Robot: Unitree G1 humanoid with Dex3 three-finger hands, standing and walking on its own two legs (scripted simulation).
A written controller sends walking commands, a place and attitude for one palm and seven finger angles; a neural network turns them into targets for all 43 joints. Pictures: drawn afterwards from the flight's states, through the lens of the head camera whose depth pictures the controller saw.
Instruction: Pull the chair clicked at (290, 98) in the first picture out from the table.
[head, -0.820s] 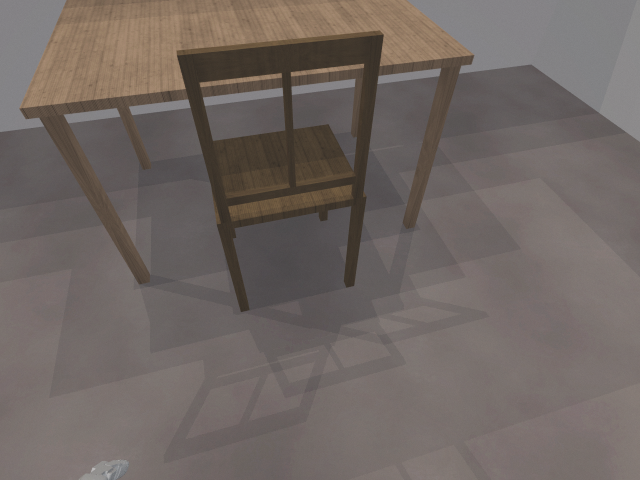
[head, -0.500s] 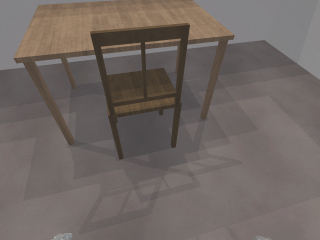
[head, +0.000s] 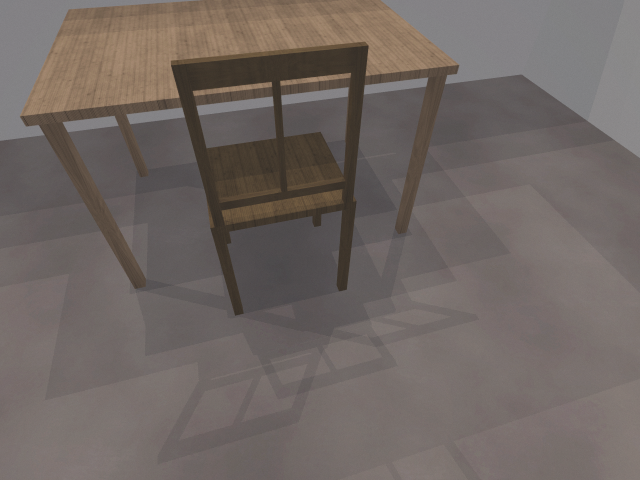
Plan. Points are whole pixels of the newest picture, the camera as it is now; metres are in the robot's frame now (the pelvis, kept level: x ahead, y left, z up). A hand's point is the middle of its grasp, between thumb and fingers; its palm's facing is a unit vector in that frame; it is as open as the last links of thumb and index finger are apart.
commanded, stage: look at it before walking up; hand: left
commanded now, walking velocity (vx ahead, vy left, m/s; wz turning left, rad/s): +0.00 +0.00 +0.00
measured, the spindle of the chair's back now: (280, 141) +0.87 +0.15 -0.07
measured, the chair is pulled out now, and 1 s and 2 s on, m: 0.00 0.00 0.00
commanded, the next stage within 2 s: walk to a spot facing it in 0.62 s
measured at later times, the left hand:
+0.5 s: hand out of the picture +0.07 +0.24 -0.16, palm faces -0.03 -0.94 -0.33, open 7.4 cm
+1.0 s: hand out of the picture +0.06 +0.22 -0.17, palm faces -0.10 -0.95 -0.30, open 7.4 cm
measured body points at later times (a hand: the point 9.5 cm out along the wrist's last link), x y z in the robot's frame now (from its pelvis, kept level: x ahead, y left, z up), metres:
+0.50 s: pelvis +0.00 +0.00 +0.00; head +0.00 +0.00 +0.45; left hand +0.07 +0.29 -0.13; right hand +0.07 -0.29 -0.14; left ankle +0.00 +0.13 -0.74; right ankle +0.00 -0.11 -0.74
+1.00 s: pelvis -0.01 +0.00 -0.01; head +0.01 -0.01 +0.44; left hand +0.07 +0.27 -0.15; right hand +0.05 -0.28 -0.15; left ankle +0.00 +0.13 -0.74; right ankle +0.00 -0.11 -0.74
